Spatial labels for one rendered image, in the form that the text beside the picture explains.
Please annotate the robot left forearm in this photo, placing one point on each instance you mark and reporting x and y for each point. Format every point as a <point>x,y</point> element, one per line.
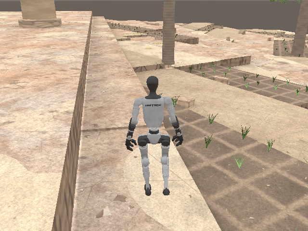
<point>130,130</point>

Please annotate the robot right upper arm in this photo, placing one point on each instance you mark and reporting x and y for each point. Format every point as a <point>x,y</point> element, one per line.
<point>170,108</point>

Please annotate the robot right shin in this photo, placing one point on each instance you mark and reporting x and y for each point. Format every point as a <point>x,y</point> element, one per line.
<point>165,172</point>

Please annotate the robot torso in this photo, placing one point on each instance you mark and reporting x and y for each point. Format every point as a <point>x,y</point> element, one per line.
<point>153,115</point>

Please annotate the left robot hand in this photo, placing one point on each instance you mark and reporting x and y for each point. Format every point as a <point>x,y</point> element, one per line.
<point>128,144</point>

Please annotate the robot right forearm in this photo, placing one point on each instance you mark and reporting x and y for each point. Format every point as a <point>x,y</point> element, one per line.
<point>177,127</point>

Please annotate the right robot hand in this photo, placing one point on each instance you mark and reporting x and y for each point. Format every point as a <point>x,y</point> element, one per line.
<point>178,138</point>

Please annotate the robot left upper arm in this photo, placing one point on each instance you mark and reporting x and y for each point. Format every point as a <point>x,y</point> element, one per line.
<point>135,110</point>

